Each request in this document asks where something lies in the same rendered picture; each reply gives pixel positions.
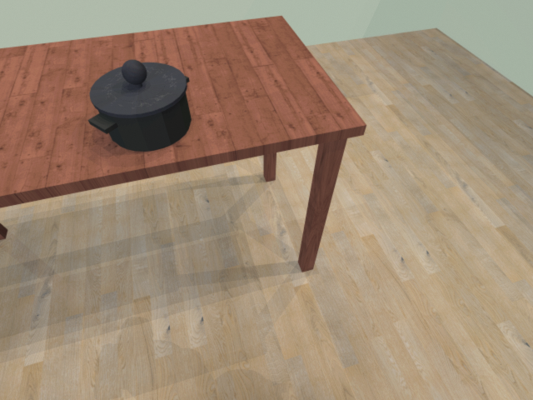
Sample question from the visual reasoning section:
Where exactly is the pot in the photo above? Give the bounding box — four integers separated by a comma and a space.
88, 76, 192, 152

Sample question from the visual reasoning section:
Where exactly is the knob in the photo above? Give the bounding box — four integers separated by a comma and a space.
122, 60, 147, 85

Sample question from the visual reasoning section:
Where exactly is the lid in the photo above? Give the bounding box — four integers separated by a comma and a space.
89, 62, 187, 118

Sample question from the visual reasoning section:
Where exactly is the table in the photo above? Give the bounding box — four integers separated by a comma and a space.
0, 16, 366, 272

